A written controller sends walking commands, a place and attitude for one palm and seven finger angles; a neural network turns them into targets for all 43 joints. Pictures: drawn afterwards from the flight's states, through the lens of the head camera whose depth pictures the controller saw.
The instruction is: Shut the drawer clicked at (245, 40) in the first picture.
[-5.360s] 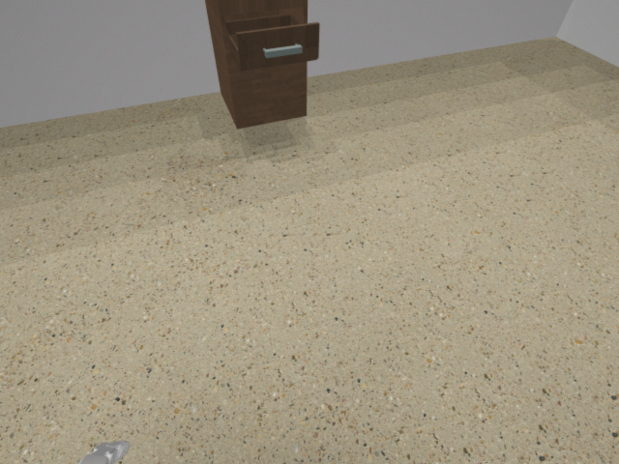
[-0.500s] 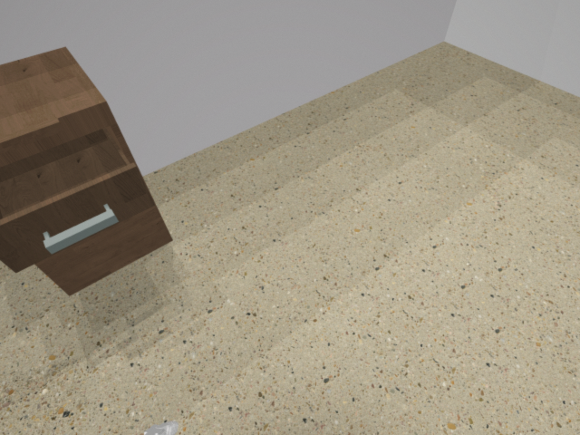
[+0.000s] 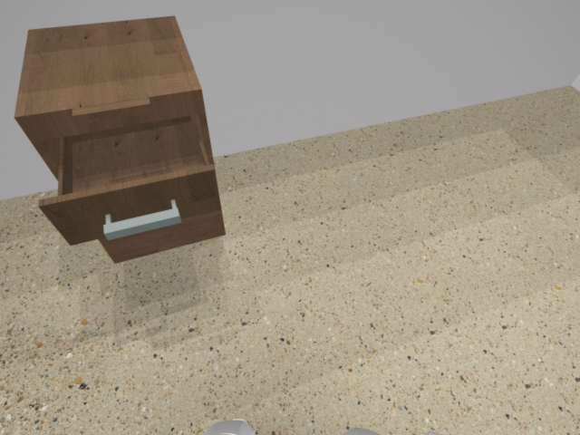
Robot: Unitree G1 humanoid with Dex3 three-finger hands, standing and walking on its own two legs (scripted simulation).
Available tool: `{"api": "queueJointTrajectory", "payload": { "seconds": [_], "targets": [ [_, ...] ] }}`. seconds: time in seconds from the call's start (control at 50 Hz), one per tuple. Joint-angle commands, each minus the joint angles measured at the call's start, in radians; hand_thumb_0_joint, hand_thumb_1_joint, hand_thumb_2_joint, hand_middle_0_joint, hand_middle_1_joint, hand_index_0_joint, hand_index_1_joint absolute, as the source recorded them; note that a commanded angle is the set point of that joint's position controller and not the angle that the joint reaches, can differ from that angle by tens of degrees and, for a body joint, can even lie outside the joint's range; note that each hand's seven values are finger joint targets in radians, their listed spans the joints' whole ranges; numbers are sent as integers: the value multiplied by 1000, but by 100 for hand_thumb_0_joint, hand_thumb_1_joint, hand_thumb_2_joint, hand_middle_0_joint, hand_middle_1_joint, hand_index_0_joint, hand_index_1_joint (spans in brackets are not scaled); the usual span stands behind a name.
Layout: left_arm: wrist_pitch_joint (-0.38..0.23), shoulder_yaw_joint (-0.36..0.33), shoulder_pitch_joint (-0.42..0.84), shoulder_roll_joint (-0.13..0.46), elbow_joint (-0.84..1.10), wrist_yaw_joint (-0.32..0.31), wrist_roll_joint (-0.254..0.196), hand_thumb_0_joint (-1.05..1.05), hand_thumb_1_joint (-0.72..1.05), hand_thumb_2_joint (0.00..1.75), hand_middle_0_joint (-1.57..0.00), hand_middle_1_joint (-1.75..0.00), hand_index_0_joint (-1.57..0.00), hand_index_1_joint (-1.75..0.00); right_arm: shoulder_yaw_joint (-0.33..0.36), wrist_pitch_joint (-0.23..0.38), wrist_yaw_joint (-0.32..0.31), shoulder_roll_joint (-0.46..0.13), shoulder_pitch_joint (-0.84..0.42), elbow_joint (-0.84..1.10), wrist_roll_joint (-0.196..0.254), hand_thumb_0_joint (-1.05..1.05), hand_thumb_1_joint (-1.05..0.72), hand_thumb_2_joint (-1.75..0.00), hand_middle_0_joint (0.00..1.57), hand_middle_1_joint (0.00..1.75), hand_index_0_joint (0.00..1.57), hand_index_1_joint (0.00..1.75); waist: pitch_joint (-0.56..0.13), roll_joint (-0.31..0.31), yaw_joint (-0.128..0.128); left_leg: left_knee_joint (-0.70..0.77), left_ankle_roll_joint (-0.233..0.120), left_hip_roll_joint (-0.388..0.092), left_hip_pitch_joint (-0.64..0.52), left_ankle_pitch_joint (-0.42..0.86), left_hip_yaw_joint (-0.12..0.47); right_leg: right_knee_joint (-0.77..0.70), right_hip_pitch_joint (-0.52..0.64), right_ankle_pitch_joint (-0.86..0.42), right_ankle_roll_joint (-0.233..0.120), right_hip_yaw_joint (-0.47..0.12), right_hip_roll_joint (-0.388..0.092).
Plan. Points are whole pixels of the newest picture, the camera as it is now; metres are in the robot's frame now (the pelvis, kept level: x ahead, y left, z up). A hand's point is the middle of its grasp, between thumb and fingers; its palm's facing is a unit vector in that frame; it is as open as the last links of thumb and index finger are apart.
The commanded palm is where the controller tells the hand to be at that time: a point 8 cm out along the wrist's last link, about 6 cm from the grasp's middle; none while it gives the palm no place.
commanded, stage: turn to face it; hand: left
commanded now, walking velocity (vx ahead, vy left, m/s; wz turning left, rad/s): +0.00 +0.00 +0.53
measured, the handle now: (142, 217) +0.58 +0.41 -0.23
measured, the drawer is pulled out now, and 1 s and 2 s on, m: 0.22 0.22 0.22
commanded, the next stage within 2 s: take the last steps up to it in 0.48 s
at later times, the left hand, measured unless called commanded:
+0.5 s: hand out of the picture +0.09 +0.14 -0.13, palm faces +0.24 -0.93 -0.29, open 7.4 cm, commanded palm none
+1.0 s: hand out of the picture -0.06 +0.17 -0.16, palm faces +0.40 -0.89 -0.19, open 7.4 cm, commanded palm none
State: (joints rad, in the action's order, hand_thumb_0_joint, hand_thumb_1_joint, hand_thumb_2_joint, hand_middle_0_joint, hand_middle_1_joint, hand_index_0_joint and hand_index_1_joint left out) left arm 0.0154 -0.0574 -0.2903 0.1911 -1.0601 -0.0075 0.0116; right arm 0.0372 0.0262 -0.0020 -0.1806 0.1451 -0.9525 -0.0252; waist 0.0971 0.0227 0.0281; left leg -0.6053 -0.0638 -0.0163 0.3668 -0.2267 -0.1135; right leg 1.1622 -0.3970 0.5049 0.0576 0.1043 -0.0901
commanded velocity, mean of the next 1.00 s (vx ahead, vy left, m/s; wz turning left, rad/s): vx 0.13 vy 0.02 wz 0.23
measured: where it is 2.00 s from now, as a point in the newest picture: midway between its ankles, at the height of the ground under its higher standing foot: (264, 398)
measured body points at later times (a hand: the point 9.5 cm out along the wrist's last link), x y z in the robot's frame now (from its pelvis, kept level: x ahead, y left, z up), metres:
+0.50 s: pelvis +0.04 -0.07 +0.01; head +0.07 -0.10 +0.46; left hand +0.08 +0.19 -0.10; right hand +0.15 -0.30 -0.15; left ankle -0.01 +0.07 -0.63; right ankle +0.08 -0.15 -0.73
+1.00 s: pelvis +0.04 +0.00 +0.02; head +0.03 +0.02 +0.47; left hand -0.08 +0.22 -0.15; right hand +0.15 -0.21 -0.12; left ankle -0.05 +0.05 -0.73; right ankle +0.10 -0.13 -0.66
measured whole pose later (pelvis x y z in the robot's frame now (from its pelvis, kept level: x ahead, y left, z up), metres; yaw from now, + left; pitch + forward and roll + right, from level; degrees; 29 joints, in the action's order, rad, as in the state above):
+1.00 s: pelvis +0.04 +0.00 +0.02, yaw +20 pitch -1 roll -1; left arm 0.03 -0.05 -0.33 0.23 -1.09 0.02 0.03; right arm 0.02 0.02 -0.02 -0.16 0.28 -1.02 -0.02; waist 0.02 0.03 0.03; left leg -0.36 -0.06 0.02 0.05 -0.30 -0.07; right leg 1.01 -0.48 0.31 0.02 0.08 -0.09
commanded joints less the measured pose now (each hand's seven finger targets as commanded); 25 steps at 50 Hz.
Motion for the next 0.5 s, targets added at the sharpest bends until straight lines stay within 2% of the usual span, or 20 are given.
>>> {"api": "queueJointTrajectory", "payload": {
  "seconds": [0.0,0.04,0.12,0.18,0.22,0.24,0.26,0.28,0.3,0.32,0.34,0.36,0.38,0.42,0.48],
  "targets": [
    [-11,-24,-29,68,94,-8,2,0,90,90,-20,-30,-20,-30,39,-1,-16,-179,56,46,9,0,-90,-90,20,30,20,30,-169,-140,-19,273,-104,-232,-166,435,245,-25,-81,-112,21,-79,-25],
    [0,-28,-18,72,107,-11,2,0,90,90,-20,-30,-20,-30,43,-7,-14,-184,56,52,8,0,-90,-90,20,30,20,30,-177,-131,-17,294,-111,-222,-154,354,269,-80,-67,-126,24,-80,-15],
    [12,-27,62,77,155,-17,5,0,90,90,-20,-30,-20,-30,56,-27,-8,-190,67,56,2,0,-90,-90,20,30,20,30,-127,-131,-39,321,-124,-220,-118,147,339,-220,-69,-117,28,-81,-5],
    [10,-23,85,71,183,-20,3,0,90,90,-20,-30,-20,-30,62,-38,-6,-195,62,63,-3,0,-90,-90,20,30,20,30,-115,-151,-44,296,-122,-210,-105,139,372,-358,-4,-106,21,-67,24],
    [2,-22,69,79,187,-22,2,0,90,90,-20,-30,-20,-30,65,-44,-6,-195,52,68,-2,0,-90,-90,20,30,20,30,-118,-152,-32,247,-112,-200,-86,226,385,-467,75,-130,14,-61,51],
    [-3,-23,35,80,183,-23,-1,0,90,90,-20,-30,-20,-30,66,-45,-5,-196,37,74,1,0,-90,-90,20,30,20,30,-130,-143,-10,207,-93,-185,-58,245,374,-558,149,-197,13,-58,56],
    [-11,-25,3,93,179,-25,-1,0,90,90,-20,-30,-20,-30,64,-45,-3,-186,29,80,6,0,-90,-90,20,30,20,30,-141,-105,7,151,-58,-149,-17,219,350,-693,239,-293,9,-59,45],
    [-23,-33,-15,147,181,-30,9,0,90,90,-20,-30,-20,-30,61,-44,2,-143,48,84,16,0,-90,-90,20,30,20,30,-163,36,12,17,5,-70,70,84,275,-832,348,-330,-20,-185,-79],
    [-28,-50,-17,247,190,-34,22,0,90,90,-20,-30,-20,-30,49,-44,4,-79,53,110,19,0,-90,-90,20,30,20,30,-147,305,13,-211,86,82,217,-270,111,-886,380,-489,-130,-439,-334],
    [-23,-48,-19,266,204,-32,14,0,90,90,-20,-30,-20,-30,61,-54,1,-125,35,118,12,0,-90,-90,20,30,20,30,-147,220,22,-408,88,52,174,-373,155,-883,256,-595,-216,-445,-421],
    [-27,-45,48,218,214,-36,12,0,90,90,-20,-30,-20,-30,68,-71,3,-136,46,93,7,0,-90,-90,20,30,20,30,-114,166,-12,-525,85,25,155,-305,196,-899,168,-487,-217,-360,-355],
    [-25,-39,105,192,227,-36,10,0,90,90,-20,-30,-20,-30,69,-79,7,-124,57,73,4,0,-90,-90,20,30,20,30,-80,146,-35,-590,91,17,163,-253,182,-901,142,-428,-199,-316,-303],
    [-24,-28,131,174,236,-33,8,0,90,90,-20,-30,-20,-30,66,-81,12,-122,78,57,2,0,-90,-90,20,30,20,30,-68,117,-51,-623,98,5,169,-199,167,-879,149,-434,-178,-242,-254],
    [-32,-21,120,147,228,-32,7,0,90,90,-20,-30,-20,-30,61,-79,16,-107,100,43,4,0,-90,-90,20,30,20,30,-86,115,-55,-608,111,0,176,-143,151,-856,199,-535,-158,-153,-213],
    [-34,-21,44,153,202,-31,9,0,90,90,-20,-30,-20,-30,54,-84,13,-106,61,45,5,0,-90,-90,20,30,20,30,-99,133,-17,-523,129,-8,162,-154,131,-848,267,-579,-171,-132,-217]
  ]
}}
